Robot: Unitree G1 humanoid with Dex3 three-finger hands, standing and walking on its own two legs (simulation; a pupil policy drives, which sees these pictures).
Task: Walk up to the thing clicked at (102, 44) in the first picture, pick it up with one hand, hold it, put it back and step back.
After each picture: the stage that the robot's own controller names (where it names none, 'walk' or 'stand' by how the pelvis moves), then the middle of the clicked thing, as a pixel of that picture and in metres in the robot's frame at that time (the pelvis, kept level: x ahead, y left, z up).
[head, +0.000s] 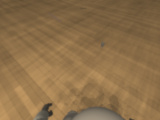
stand; (102, 44) +1.61 -0.25 -0.72
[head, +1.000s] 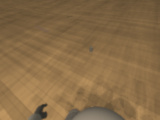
walk; (91, 49) +1.49 +0.13 -0.69
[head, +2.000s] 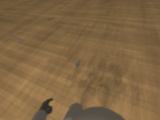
walk; (76, 64) +0.94 +0.33 -0.70
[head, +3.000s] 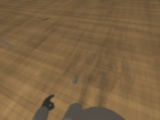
walk; (74, 81) +0.56 +0.27 -0.71
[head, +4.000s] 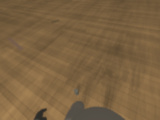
walk; (76, 92) +0.40 +0.25 -0.71
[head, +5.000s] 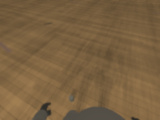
stand; (71, 98) +0.35 +0.23 -0.72
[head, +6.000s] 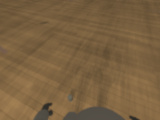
stand; (70, 98) +0.34 +0.24 -0.73
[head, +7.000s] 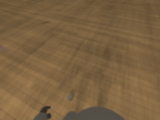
stand; (70, 97) +0.35 +0.24 -0.73
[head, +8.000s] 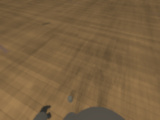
stand; (70, 99) +0.34 +0.23 -0.73
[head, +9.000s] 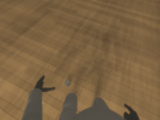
go down; (67, 83) +0.37 +0.23 -0.63
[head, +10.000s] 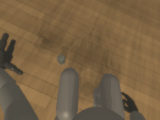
go down; (61, 59) +0.42 +0.26 -0.30
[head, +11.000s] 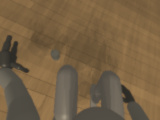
close in; (55, 55) +0.41 +0.28 -0.27
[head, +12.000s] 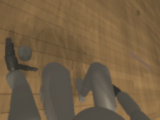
close; (25, 54) +0.40 +0.31 -0.21
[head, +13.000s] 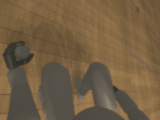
close; (22, 53) +0.38 +0.31 -0.22
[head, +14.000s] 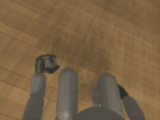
lift; (51, 64) +0.32 +0.28 -0.08
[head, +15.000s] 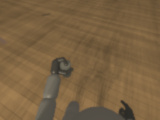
hold; (66, 69) +0.33 +0.18 +0.05
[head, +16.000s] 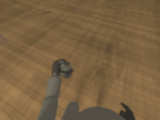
hold; (66, 70) +0.33 +0.18 +0.01
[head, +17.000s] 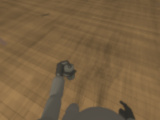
hold; (69, 72) +0.34 +0.16 +0.00
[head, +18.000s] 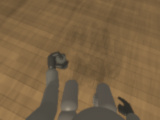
crouch; (62, 62) +0.39 +0.21 -0.09
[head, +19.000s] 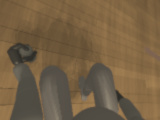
lower; (28, 54) +0.39 +0.30 -0.23
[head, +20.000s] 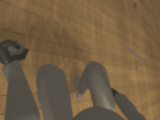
lower; (17, 52) +0.40 +0.31 -0.22
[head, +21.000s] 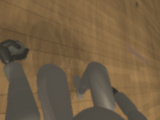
lower; (18, 52) +0.40 +0.32 -0.22
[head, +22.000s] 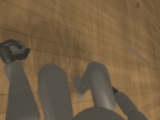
lower; (19, 51) +0.40 +0.31 -0.22
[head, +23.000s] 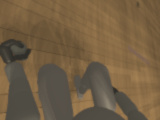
loosen; (20, 52) +0.40 +0.31 -0.22
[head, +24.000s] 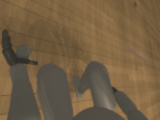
withdraw; (23, 54) +0.39 +0.29 -0.22
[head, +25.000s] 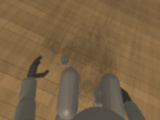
walk; (64, 60) +0.42 +0.24 -0.31
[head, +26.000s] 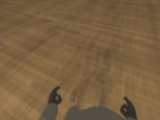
stand; (72, 98) +0.35 +0.19 -0.65
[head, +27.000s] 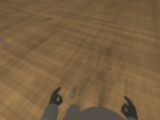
stand; (72, 95) +0.37 +0.21 -0.66
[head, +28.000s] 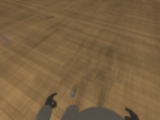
stand; (72, 94) +0.37 +0.19 -0.68
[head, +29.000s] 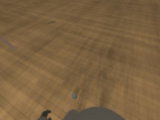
walk; (74, 96) +0.38 +0.20 -0.72
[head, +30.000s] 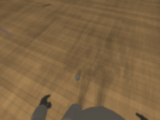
walk; (77, 77) +0.51 +0.19 -0.70
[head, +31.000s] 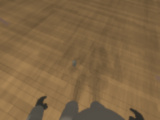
walk; (74, 63) +0.75 +0.22 -0.71
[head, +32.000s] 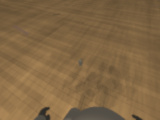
stand; (80, 62) +0.97 +0.22 -0.71
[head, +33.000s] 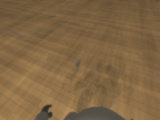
stand; (77, 64) +0.97 +0.25 -0.73
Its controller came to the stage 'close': yes
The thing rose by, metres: 0.71
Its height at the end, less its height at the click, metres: +0.00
